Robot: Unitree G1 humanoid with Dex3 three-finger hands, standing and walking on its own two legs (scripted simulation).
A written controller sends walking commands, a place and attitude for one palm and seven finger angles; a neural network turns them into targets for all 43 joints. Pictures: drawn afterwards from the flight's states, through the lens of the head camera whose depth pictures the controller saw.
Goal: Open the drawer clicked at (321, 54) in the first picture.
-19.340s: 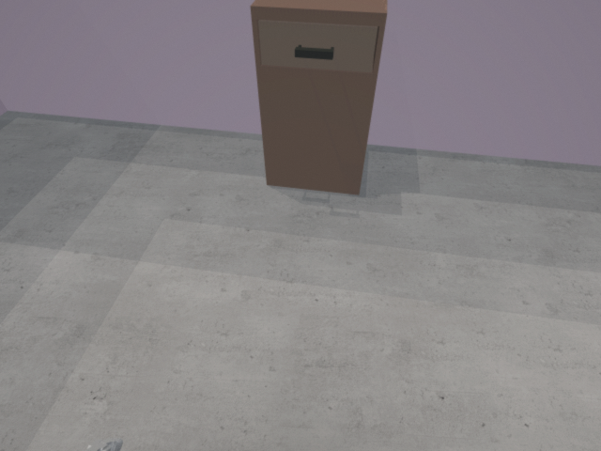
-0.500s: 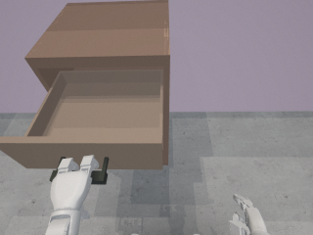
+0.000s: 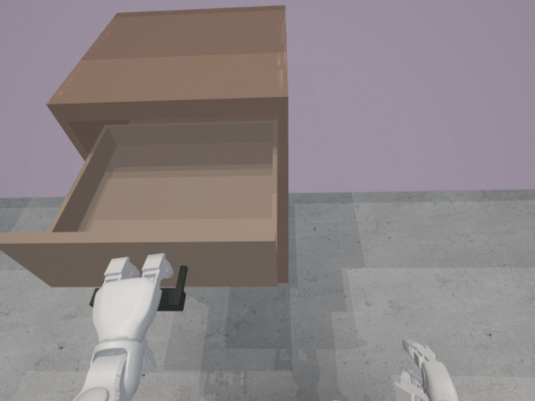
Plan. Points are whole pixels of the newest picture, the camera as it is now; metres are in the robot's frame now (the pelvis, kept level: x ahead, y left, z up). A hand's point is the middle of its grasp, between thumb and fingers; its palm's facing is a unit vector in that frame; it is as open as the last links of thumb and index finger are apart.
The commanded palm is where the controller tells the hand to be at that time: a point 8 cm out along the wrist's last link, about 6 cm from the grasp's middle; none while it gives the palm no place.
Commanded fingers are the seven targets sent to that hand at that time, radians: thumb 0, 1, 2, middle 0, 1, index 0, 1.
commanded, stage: lift the hand off the handle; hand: left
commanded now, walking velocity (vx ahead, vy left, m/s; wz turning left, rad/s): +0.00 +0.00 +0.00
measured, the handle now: (143, 285) +0.29 +0.24 -0.01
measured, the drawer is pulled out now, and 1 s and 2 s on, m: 0.30 0.30 0.30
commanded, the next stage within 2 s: draw the hand back to the body in 1.14 s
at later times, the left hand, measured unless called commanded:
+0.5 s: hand (123, 293) +0.24 +0.22 +0.06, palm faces +0.07 -0.10 -0.99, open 13.6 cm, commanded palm +0.21 +0.22 +0.12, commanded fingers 0.00 -0.50 0.30 -0.30 -1.20 -0.30 -1.20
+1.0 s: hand (103, 268) +0.25 +0.22 +0.13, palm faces +0.11 -0.11 -0.99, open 13.8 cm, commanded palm +0.21 +0.22 +0.19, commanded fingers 0.00 -0.50 0.30 -0.30 -1.20 -0.30 -1.20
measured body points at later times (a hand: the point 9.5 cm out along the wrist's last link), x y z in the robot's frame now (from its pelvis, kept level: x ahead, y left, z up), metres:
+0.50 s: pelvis +0.01 +0.00 +0.03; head +0.02 -0.03 +0.48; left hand +0.23 +0.23 +0.11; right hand +0.23 -0.22 -0.07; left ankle -0.01 +0.13 -0.69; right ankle +0.02 -0.10 -0.69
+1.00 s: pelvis +0.02 +0.00 +0.04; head +0.01 -0.04 +0.49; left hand +0.23 +0.22 +0.18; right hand +0.24 -0.19 -0.06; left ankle -0.01 +0.13 -0.69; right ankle +0.02 -0.10 -0.69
